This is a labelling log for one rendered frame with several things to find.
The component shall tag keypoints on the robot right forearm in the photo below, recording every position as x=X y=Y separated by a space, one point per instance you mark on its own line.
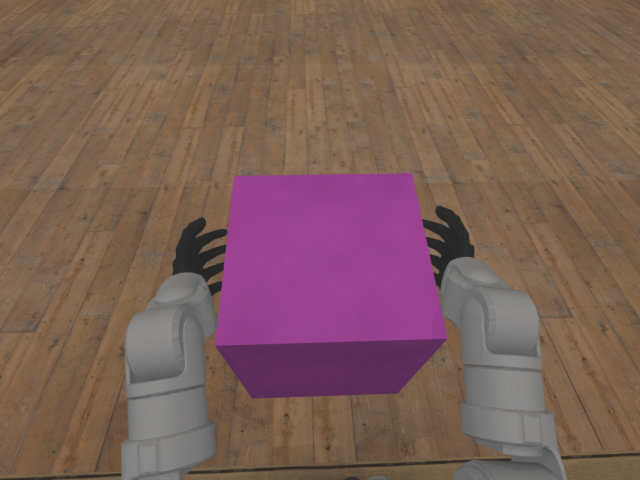
x=504 y=407

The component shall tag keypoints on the left robot hand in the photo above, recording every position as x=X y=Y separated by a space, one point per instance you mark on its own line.
x=188 y=248

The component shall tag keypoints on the carton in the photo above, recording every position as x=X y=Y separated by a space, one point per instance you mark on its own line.
x=328 y=287

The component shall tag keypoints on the robot left forearm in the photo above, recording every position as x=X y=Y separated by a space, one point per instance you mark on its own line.
x=169 y=430

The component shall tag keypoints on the right robot hand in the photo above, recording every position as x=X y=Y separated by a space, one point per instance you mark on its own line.
x=456 y=239

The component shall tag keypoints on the right robot upper arm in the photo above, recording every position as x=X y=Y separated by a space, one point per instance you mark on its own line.
x=503 y=470

